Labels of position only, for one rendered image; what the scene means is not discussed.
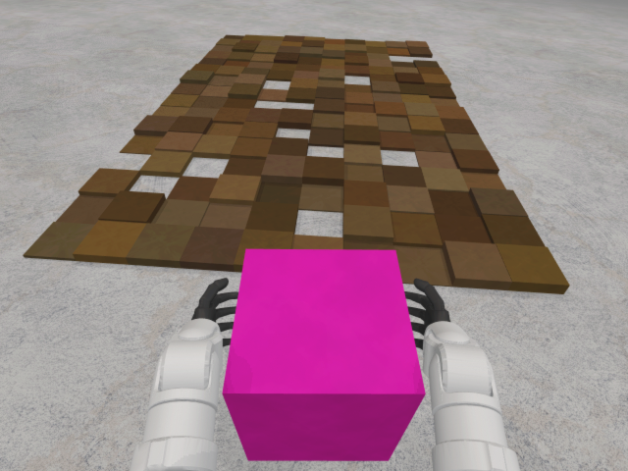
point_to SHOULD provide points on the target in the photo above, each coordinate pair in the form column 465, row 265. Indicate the carton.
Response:
column 322, row 364

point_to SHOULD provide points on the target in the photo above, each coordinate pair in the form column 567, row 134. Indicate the robot left hand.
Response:
column 208, row 302

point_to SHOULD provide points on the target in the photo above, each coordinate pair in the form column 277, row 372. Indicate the right robot forearm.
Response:
column 469, row 430

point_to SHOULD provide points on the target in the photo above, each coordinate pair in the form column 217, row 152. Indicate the robot right hand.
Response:
column 432, row 302

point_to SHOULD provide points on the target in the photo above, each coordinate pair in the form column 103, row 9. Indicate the left robot forearm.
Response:
column 179, row 429

